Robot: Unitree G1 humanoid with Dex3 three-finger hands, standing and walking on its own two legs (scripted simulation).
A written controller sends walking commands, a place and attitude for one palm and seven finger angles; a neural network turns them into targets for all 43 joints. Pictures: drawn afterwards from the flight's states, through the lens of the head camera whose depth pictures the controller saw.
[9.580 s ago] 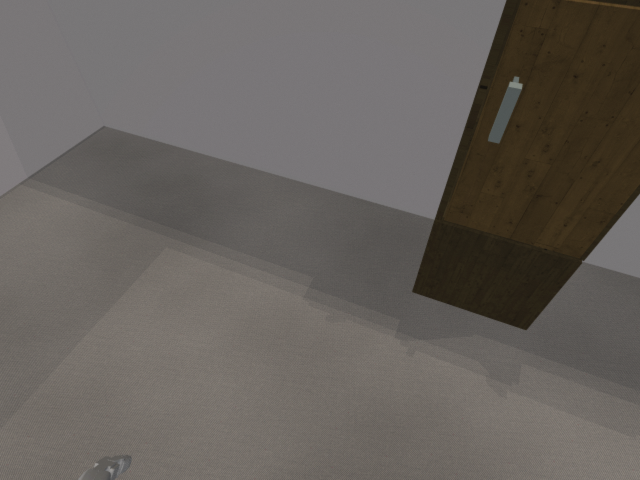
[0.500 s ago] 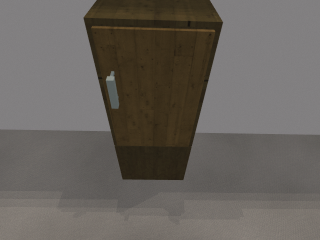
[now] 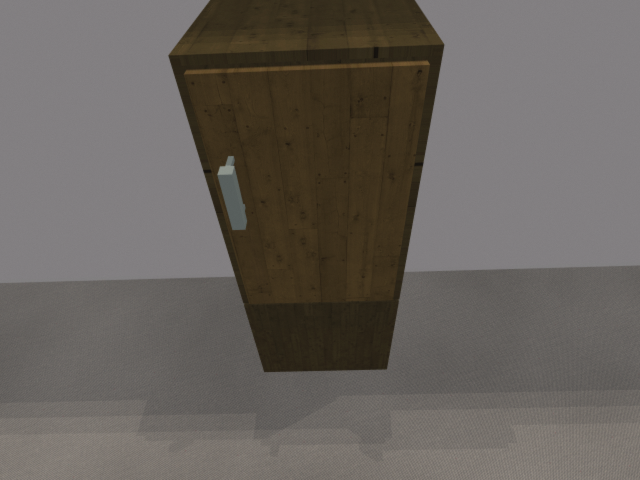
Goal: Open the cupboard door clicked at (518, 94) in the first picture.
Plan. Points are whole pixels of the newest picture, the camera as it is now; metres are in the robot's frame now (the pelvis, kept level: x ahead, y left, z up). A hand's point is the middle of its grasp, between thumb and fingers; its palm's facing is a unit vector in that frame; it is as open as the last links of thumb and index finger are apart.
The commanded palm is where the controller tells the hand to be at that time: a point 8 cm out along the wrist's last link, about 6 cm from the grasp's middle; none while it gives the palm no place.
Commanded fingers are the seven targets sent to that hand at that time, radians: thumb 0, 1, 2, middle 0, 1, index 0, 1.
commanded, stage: look again from close up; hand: left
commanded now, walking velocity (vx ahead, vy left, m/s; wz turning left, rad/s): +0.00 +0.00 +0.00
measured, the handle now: (235, 192) +0.59 +0.20 +0.04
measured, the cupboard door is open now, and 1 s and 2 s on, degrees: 0 0 0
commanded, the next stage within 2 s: raise the hand with hooked fingers in 0.26 s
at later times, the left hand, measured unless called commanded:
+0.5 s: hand (202, 461) +0.17 +0.17 -0.07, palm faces +0.27 -0.94 -0.18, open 7.4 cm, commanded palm +0.12 +0.22 -0.06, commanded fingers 0.00 0.71 0.82 -0.21 -0.42 -0.21 -0.42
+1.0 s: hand (188, 427) +0.19 +0.18 -0.02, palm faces +0.06 -0.99 -0.09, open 10.0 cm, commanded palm +0.17 +0.24 -0.02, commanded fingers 0.00 0.13 0.57 -0.25 -0.80 -0.25 -0.80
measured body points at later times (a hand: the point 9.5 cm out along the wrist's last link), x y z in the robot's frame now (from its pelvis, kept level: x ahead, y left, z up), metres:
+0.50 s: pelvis +0.02 -0.03 +0.00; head +0.02 -0.04 +0.45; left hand +0.15 +0.22 -0.05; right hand +0.08 -0.27 -0.14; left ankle +0.01 +0.09 -0.73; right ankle +0.02 -0.14 -0.73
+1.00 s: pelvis -0.01 -0.04 -0.09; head +0.06 -0.02 +0.36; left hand +0.18 +0.24 -0.01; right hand +0.23 -0.24 -0.15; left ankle +0.01 +0.09 -0.73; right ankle +0.02 -0.14 -0.73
